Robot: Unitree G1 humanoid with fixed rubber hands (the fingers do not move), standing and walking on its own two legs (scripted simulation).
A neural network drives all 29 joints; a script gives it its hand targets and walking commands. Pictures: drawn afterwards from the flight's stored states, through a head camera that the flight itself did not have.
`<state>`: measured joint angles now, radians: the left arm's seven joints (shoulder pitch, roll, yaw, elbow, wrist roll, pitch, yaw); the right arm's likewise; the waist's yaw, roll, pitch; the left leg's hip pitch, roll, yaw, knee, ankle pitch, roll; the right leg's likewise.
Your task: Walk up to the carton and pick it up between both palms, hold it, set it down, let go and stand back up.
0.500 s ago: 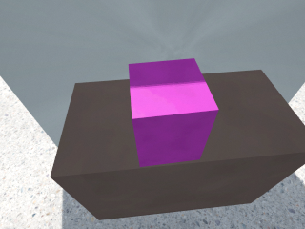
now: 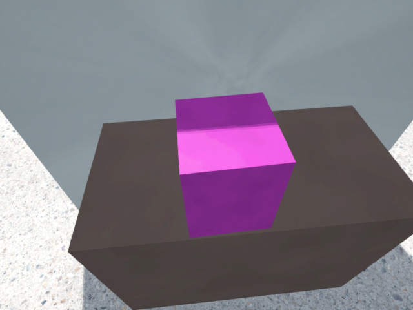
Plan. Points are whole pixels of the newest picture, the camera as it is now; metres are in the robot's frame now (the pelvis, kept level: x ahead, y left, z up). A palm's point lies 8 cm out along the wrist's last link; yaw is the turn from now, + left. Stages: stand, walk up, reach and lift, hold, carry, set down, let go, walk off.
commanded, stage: stand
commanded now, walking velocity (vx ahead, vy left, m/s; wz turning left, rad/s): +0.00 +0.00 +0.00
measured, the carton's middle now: (225, 167) +0.44 -0.01 +0.01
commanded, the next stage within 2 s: none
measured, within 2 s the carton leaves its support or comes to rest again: neither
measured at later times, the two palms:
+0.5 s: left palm out of the picture +0.00 +0.20 -0.14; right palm out of the picture +0.00 -0.20 -0.14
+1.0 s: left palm out of the picture +0.00 +0.20 -0.14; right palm out of the picture +0.00 -0.19 -0.14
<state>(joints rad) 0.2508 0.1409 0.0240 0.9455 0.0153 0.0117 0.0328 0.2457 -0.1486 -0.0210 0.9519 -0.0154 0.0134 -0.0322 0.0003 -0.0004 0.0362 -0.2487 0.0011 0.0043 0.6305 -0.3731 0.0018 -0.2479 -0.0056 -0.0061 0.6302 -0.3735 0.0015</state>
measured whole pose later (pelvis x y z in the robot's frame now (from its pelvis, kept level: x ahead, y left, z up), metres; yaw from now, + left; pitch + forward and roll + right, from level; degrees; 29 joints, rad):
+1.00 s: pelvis +0.03 +0.00 +0.01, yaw +0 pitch -3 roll +0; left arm 0.28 0.08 0.02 1.21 0.01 0.00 0.06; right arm 0.28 -0.08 -0.02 1.20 -0.01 -0.01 -0.05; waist 0.00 0.00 0.06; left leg -0.08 0.00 0.01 0.45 -0.33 0.01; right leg -0.08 -0.01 -0.01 0.45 -0.33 0.01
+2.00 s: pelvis +0.05 +0.01 +0.01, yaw +0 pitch -2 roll +0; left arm 0.28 0.08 0.01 1.21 0.01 0.00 0.06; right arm 0.30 -0.08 -0.01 1.19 -0.01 -0.02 -0.05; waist 0.00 -0.01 0.07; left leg -0.05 -0.02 0.02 0.43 -0.34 0.02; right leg -0.05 -0.03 -0.01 0.43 -0.34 0.03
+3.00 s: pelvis +0.05 +0.01 +0.01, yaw +1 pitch -1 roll +0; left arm 0.26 0.15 0.06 1.17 0.01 0.05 0.06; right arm 0.31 -0.08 -0.02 1.11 -0.04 -0.03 -0.06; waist -0.05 -0.03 0.09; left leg -0.11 -0.01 0.00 0.53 -0.39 0.02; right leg -0.21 -0.04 -0.08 0.77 -0.50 0.06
